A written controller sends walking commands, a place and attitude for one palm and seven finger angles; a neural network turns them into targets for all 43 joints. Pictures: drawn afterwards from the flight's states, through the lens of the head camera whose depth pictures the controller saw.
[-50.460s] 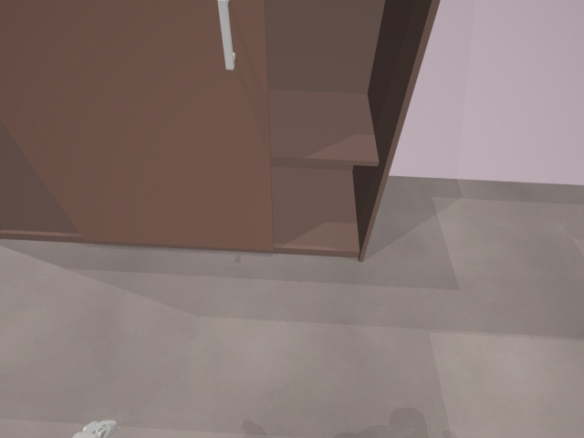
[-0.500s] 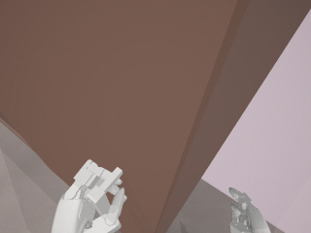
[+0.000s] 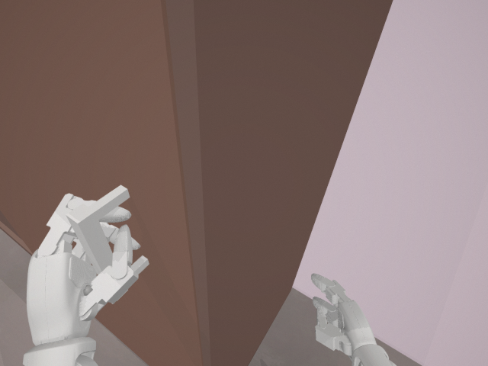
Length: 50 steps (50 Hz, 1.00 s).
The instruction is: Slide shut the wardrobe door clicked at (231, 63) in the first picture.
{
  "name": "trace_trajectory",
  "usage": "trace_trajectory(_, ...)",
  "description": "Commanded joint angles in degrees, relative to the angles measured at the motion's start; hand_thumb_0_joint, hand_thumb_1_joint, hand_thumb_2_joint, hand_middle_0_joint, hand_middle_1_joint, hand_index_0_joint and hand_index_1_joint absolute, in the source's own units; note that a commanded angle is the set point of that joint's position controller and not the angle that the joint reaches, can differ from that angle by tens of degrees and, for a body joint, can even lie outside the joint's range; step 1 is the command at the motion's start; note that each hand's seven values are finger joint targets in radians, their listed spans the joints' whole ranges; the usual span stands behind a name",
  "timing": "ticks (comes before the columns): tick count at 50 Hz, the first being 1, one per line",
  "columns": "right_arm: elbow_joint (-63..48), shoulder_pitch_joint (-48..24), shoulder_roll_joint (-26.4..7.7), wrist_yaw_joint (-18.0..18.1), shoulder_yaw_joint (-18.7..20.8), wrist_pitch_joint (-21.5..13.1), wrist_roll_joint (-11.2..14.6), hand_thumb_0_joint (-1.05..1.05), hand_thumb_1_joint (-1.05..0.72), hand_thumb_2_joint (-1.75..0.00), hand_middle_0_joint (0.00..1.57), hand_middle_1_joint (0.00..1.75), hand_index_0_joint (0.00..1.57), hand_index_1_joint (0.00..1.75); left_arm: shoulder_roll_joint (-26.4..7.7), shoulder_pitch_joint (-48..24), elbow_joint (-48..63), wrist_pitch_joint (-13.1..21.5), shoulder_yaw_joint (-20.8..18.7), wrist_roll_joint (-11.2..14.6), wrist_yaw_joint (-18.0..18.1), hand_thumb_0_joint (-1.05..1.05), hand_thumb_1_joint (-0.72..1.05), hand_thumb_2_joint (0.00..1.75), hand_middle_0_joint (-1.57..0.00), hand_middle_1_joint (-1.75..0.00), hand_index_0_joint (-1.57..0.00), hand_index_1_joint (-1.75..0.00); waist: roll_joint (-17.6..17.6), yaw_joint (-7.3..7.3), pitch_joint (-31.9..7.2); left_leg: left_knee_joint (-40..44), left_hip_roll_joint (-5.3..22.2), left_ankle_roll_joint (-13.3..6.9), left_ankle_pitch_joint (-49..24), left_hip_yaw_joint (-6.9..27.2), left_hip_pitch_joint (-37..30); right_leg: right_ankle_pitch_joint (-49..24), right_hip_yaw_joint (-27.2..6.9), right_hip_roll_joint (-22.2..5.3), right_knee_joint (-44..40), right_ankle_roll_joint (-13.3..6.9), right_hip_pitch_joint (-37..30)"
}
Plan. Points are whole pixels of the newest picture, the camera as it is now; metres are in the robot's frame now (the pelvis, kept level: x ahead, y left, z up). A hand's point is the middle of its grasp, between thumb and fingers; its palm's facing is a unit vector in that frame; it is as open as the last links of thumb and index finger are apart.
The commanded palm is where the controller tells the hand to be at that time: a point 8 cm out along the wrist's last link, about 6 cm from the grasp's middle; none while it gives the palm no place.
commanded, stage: step sideways, sliding the door along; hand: left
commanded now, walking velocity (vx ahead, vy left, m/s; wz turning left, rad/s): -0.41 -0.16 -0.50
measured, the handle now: (116, 246) +0.17 +0.20 +0.19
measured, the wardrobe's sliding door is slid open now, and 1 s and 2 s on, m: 0.00 0.00 0.00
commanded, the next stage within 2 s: none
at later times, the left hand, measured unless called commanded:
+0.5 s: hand (129, 278) +0.13 +0.16 +0.20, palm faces +0.37 -0.93 -0.01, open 6.2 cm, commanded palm +0.06 +0.12 +0.18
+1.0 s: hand (118, 290) +0.12 +0.17 +0.20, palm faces +0.16 -0.98 +0.06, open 6.4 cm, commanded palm +0.05 +0.11 +0.19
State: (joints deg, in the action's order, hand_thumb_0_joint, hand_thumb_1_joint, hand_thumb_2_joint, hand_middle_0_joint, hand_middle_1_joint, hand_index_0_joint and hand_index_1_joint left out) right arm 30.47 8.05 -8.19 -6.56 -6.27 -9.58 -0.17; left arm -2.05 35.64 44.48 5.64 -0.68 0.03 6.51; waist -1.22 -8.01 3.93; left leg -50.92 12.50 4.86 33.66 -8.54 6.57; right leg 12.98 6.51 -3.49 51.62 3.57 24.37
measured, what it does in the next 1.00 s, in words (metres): walks backwards, turning right: right foot, then right foot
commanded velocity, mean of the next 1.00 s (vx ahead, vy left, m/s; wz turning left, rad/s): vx -0.07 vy -0.03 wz -0.12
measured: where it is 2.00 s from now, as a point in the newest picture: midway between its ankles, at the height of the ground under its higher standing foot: outside the picture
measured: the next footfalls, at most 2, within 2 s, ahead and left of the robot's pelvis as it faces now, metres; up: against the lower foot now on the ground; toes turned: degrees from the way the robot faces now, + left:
right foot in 0.02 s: +0.14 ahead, -0.14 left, +0.00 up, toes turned -8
right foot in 0.56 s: -0.18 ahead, -0.18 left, +0.00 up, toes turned -25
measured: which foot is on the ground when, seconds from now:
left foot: down 0.00-1.00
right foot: up 0.00-0.00, down 0.02-0.18, up 0.20-0.54, down 0.56-0.68, up 0.70-0.88, down 0.90-1.00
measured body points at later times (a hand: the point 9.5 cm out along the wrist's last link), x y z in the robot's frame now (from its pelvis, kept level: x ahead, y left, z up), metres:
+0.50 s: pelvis -0.15 -0.01 +0.04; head -0.12 -0.01 +0.49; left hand +0.11 +0.21 +0.20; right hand -0.08 -0.28 -0.03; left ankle -0.05 +0.14 -0.69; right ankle -0.21 -0.17 -0.65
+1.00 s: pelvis -0.19 +0.09 +0.03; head -0.18 +0.09 +0.48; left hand +0.10 +0.22 +0.19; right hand -0.07 -0.18 -0.04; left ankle -0.06 +0.13 -0.69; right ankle -0.23 -0.07 -0.69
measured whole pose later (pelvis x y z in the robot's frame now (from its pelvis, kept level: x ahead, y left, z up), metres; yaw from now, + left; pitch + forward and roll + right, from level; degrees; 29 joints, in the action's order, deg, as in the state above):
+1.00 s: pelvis -0.19 +0.09 +0.03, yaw -22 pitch -4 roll -2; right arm 33.5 9.6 -12.0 -1.5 -0.7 -9.7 1.0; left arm 1.8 7.0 23.1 1.1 -4.5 -2.6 17.8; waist -1.4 -7.1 6.1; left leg -36.4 2.7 -1.1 13.8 -6.2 22.6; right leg 17.2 -0.4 -1.4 35.8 0.5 14.7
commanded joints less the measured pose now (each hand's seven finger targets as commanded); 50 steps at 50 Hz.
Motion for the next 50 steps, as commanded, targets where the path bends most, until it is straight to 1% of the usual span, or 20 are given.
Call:
trace_trajectory(1,-8.3,-5.5,-8.2,0.4,6.5,-3.4,1.3,0.00,-0.90,-0.90,0.20,0.30,0.20,0.30,-5.6,-10.3,15.1,8.6,13.0,-0.8,-7.1,0.00,0.90,0.90,-0.45,-1.40,-0.45,-1.40,5.5,9.13,1.5,-2.9,6.6,-5.8,-51.7,-1.0,5.7,-20.6,-4.7,0.2,-14.8,-3.5,1.5)
trace_trajectory(2,-8.5,-6.9,-9.2,1.2,7.5,-3.5,1.5,0.00,-0.90,-0.90,0.20,0.30,0.20,0.30,-6.9,-12.2,18.9,9.4,10.4,-0.7,-6.5,0.00,0.90,0.90,-0.45,-1.40,-0.45,-1.40,10.6,8.72,-5.6,-7.0,-1.6,-3.2,-26.0,-0.6,9.9,-39.5,-18.4,-4.3,-19.9,-7.8,-3.2)
trace_trajectory(3,-9.9,-5.8,-7.1,1.6,8.6,-3.7,2.5,0.00,-0.90,-0.90,0.20,0.30,0.20,0.30,-8.9,-8.4,15.5,8.1,8.1,0.3,-5.5,0.00,0.90,0.90,-0.45,-1.40,-0.45,-1.40,27.4,8.49,-7.5,-9.2,-8.5,-1.9,3.4,0.8,10.2,-47.2,-28.4,-8.4,-25.7,-11.0,-5.0)
trace_trajectory(4,-9.6,-4.5,-6.3,1.6,8.4,-2.6,1.6,0.00,-0.90,-0.90,0.20,0.30,0.20,0.30,-8.9,-7.2,15.9,6.9,8.0,0.5,-4.7,0.00,0.90,0.90,-0.45,-1.40,-0.45,-1.40,31.8,8.14,-10.3,-3.6,-9.2,-2.4,9.6,3.3,8.8,-34.5,-29.7,-9.1,-29.4,-9.5,-3.5)
trace_trajectory(7,-8.9,-5.8,-7.5,1.3,7.3,-0.9,1.3,0.00,-0.90,-0.90,0.20,0.30,0.20,0.30,-5.2,-7.9,21.7,8.5,10.5,1.2,-3.1,0.00,0.90,0.90,-0.45,-1.40,-0.45,-1.40,7.6,9.38,-11.9,23.4,-4.8,-3.2,-2.6,1.4,0.1,-5.9,-18.3,-2.6,-23.0,-5.6,2.8)
trace_trajectory(9,-11.4,-5.7,-9.9,1.8,8.7,-1.6,-0.1,0.00,-0.90,-0.90,0.20,0.30,0.20,0.30,-8.6,-8.4,19.1,9.7,5.2,-1.4,-2.3,0.00,0.90,0.90,-0.45,-1.40,-0.45,-1.40,-22.5,9.15,-6.7,37.4,19.1,-11.4,-5.1,13.6,8.7,13.5,-6.7,3.1,13.5,-0.8,10.4)
trace_trajectory(13,-14.4,-2.1,-12.8,3.3,11.6,-4.0,2.2,0.00,-0.90,-0.90,0.20,0.30,0.20,0.30,-5.3,-12.4,16.4,9.0,11.0,1.5,-1.7,0.00,0.90,0.90,-0.45,-1.40,-0.45,-1.40,-8.8,9.19,-5.6,29.2,19.3,-13.7,-31.8,6.2,0.5,17.2,-7.4,1.5,35.0,-0.7,20.3)
trace_trajectory(24,-9.7,2.1,-10.5,4.7,10.5,-8.2,3.1,0.00,-0.90,-0.90,0.20,0.30,0.20,0.30,-4.5,-27.5,7.0,8.8,12.6,-0.5,0.3,0.00,0.90,0.90,-0.45,-1.40,-0.45,-1.40,-17.7,9.53,-8.3,26.4,8.7,-7.8,-13.9,-3.6,-2.0,8.7,3.1,3.6,-13.1,-0.9,-1.0)
trace_trajectory(27,-7.5,1.5,-8.0,5.4,9.9,-9.6,2.9,0.00,-0.90,-0.90,0.20,0.30,0.20,0.30,-7.2,-31.0,6.1,9.4,10.3,-1.2,0.9,0.00,0.90,0.90,-0.45,-1.40,-0.45,-1.40,-3.5,9.97,-10.9,13.6,0.6,-5.2,-11.0,-5.0,-0.9,-10.2,-4.9,-0.8,-28.0,-2.6,-3.5)
trace_trajectory(29,-6.3,0.0,-6.4,6.8,9.6,-8.7,1.9,0.00,-0.90,-0.90,0.20,0.30,0.20,0.30,-10.6,-37.2,8.3,9.7,7.2,-0.7,2.4,0.00,0.90,0.90,-0.45,-1.40,-0.45,-1.40,10.2,10.70,-11.3,5.0,-7.2,-3.3,-1.1,-2.0,7.4,-27.2,-25.4,-12.3,-29.0,-9.0,-0.4)
trace_trajectory(30,-4.6,0.2,-8.0,7.2,10.9,-7.9,1.2,0.00,-0.90,-0.90,0.20,0.30,0.20,0.30,-8.5,-37.2,4.4,8.6,8.6,0.2,2.4,0.00,0.90,0.90,-0.45,-1.40,-0.45,-1.40,19.8,10.01,-11.9,4.1,-9.7,-3.9,-3.7,2.7,8.3,-25.1,-27.4,-11.4,-28.2,-9.8,-2.8)
trace_trajectory(32,-3.7,-0.2,-8.1,7.3,10.1,-6.8,1.4,0.00,-0.90,-0.90,0.20,0.30,0.20,0.30,-3.1,-39.0,6.7,8.3,12.7,0.4,2.3,0.00,0.90,0.90,-0.45,-1.40,-0.45,-1.40,12.9,12.60,-15.6,17.8,-8.2,-5.2,-18.3,3.8,-0.9,-21.1,-15.4,-5.5,-19.1,-6.9,-4.0)
trace_trajectory(33,-4.7,-1.2,-9.7,7.4,10.6,-6.5,1.4,0.00,-0.90,-0.90,0.20,0.30,0.20,0.30,-0.7,-37.5,5.7,8.3,14.2,0.4,1.9,0.00,0.90,0.90,-0.45,-1.40,-0.45,-1.40,-0.5,11.94,-16.3,23.5,-3.2,-6.8,-22.1,9.3,-4.5,-8.8,-9.6,0.4,-12.2,-3.8,-0.7)
trace_trajectory(35,-6.5,-4.1,-11.6,6.6,10.5,-6.2,2.2,0.00,-0.90,-0.90,0.20,0.30,0.20,0.30,0.7,-37.4,3.1,8.2,17.2,-0.2,1.2,0.00,0.90,0.90,-0.45,-1.40,-0.45,-1.40,-18.3,11.31,-11.9,43.0,9.9,-11.2,10.7,24.4,7.5,17.7,-5.2,4.4,5.7,-2.3,-1.5)
trace_trajectory(38,-6.0,-4.2,-9.0,7.1,9.4,-5.8,2.5,0.00,-0.90,-0.90,0.20,0.30,0.20,0.30,3.1,-40.8,2.2,7.5,21.3,-1.1,1.7,0.00,0.90,0.90,-0.45,-1.40,-0.45,-1.40,-9.3,10.11,-8.6,35.6,6.5,-11.5,-2.7,12.9,4.9,13.7,-5.2,3.0,-1.0,-3.1,-2.9)
trace_trajectory(41,-6.6,-4.9,-8.4,6.0,8.4,-5.3,2.4,0.00,-0.90,-0.90,0.20,0.30,0.20,0.30,4.5,-45.7,1.1,5.8,24.1,-2.0,1.1,0.00,0.90,0.90,-0.45,-1.40,-0.45,-1.40,-11.2,9.84,-10.9,34.6,3.0,-8.7,-2.9,8.0,4.1,10.7,-2.6,4.5,-13.2,-4.1,-9.7)
trace_trajectory(44,-7.7,-5.5,-7.2,5.5,7.7,-4.3,2.2,0.00,-0.90,-0.90,0.20,0.30,0.20,0.30,4.3,-48.4,0.8,5.0,25.2,-3.0,0.3,0.00,0.90,0.90,-0.45,-1.40,-0.45,-1.40,-3.7,10.35,-10.1,23.0,-5.5,-5.3,-5.3,3.3,2.7,11.6,-13.9,0.2,-29.5,-7.8,-5.2)
trace_trajectory(46,-6.8,-5.0,-7.1,5.4,7.7,-3.2,1.5,0.00,-0.90,-0.90,0.20,0.30,0.20,0.30,4.7,-50.6,0.1,4.7,25.7,-2.7,0.0,0.00,0.90,0.90,-0.45,-1.40,-0.45,-1.40,4.3,10.87,-10.3,12.0,-10.2,-4.4,-10.2,4.8,-4.5,21.4,-26.5,-6.7,-37.0,-11.7,8.6)
trace_trajectory(48,-5.6,-4.3,-8.4,5.6,8.4,-2.6,1.5,0.00,-0.90,-0.90,0.20,0.30,0.20,0.30,7.2,-55.1,-0.9,5.2,28.2,-2.4,-0.2,0.00,0.90,0.90,-0.45,-1.40,-0.45,-1.40,10.0,11.81,-10.5,11.5,-9.0,-5.7,-13.3,8.2,-11.4,20.0,-21.4,-4.6,-32.9,-10.3,14.2)
trace_trajectory(50,-7.2,-4.0,-10.1,5.3,8.5,-3.0,1.5,0.00,-0.90,-0.90,0.20,0.30,0.20,0.30,11.4,-53.5,-0.7,5.6,32.0,-1.9,-0.9,0.00,0.90,0.90,-0.45,-1.40,-0.45,-1.40,-5.8,12.01,-13.2,30.7,-0.1,-7.7,-3.2,19.4,-9.9,14.7,-9.8,3.8,-16.0,-5.3,10.2)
